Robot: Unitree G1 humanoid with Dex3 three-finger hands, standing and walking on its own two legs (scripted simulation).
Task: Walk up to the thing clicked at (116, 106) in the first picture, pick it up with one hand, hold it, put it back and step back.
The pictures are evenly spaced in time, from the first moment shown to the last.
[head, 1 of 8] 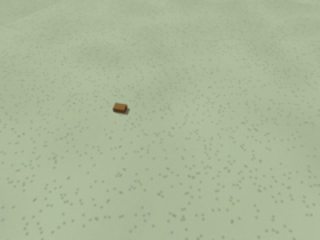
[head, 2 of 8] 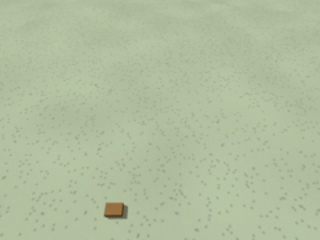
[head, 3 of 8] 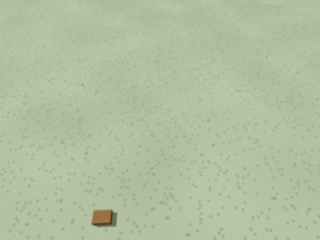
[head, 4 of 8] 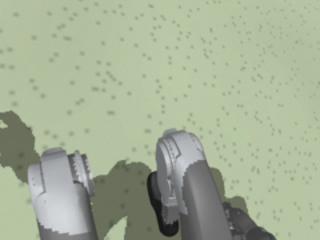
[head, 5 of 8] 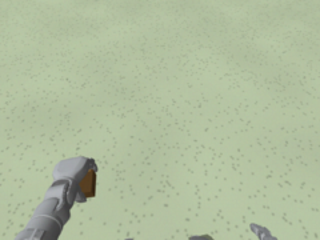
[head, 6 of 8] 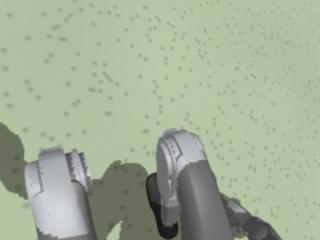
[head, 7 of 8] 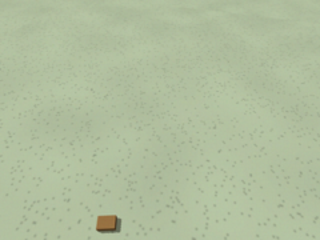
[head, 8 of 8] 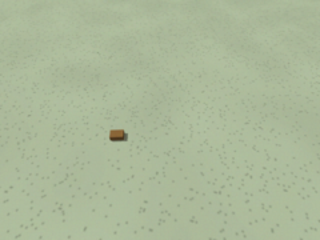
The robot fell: no
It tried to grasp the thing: yes
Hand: left
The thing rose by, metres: 0.68
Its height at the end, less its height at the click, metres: +0.00
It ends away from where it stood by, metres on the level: 0.03
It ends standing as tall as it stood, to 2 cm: yes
